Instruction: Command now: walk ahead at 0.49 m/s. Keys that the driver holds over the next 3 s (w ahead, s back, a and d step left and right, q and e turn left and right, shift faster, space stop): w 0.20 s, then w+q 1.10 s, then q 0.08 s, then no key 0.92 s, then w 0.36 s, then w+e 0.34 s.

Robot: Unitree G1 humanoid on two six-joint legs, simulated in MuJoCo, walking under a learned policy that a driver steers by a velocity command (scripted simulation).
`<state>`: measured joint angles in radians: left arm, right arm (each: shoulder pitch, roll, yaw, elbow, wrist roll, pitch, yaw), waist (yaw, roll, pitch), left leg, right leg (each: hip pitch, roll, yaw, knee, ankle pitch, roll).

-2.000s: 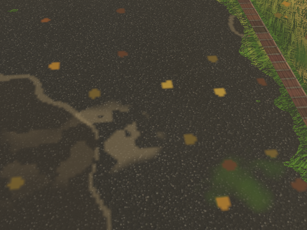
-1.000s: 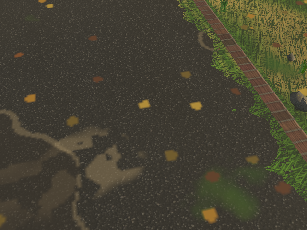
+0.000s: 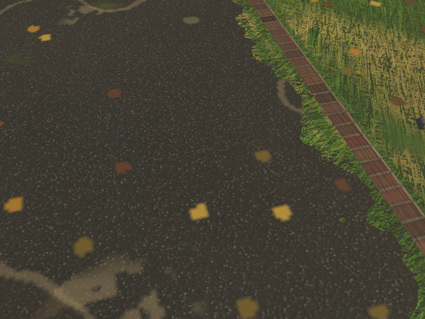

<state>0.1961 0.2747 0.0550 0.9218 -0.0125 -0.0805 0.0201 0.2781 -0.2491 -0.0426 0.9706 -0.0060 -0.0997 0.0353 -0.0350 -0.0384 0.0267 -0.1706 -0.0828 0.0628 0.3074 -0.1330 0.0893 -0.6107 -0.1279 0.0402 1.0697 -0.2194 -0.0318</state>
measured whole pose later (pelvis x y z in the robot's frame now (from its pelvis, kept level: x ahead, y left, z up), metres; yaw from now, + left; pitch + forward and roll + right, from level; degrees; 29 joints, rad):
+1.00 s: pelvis +0.54 +0.05 -0.01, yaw +24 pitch +1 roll -1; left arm 0.15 0.29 0.07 0.83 -0.01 -0.12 0.01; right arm 0.24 -0.27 -0.09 0.78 0.01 -0.05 0.03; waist -0.01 -0.02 0.07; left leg -0.33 -0.09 0.00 0.48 -0.17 0.11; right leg -0.47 -0.09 0.04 1.17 -0.36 0.00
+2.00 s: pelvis +0.86 +0.20 -0.01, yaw +43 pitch +0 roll -1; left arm 0.17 0.27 0.02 0.90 0.01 -0.01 0.00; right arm 0.12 -0.22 -0.03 0.68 -0.01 0.01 0.00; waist 0.03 -0.01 0.02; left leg -0.29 -0.02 -0.02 0.54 -0.25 0.02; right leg -0.16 -0.05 -0.05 0.49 -0.32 0.04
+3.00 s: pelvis +1.00 +0.37 -0.02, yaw +35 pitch +1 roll +0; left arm 0.42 0.25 0.05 0.98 -0.04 -0.06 0.03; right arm 0.03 -0.25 -0.05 0.80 0.01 -0.10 0.02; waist 0.06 -0.02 0.04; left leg -0.41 0.00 0.05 0.57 -0.18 0.02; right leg -0.24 -0.03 0.09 1.09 -0.47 -0.02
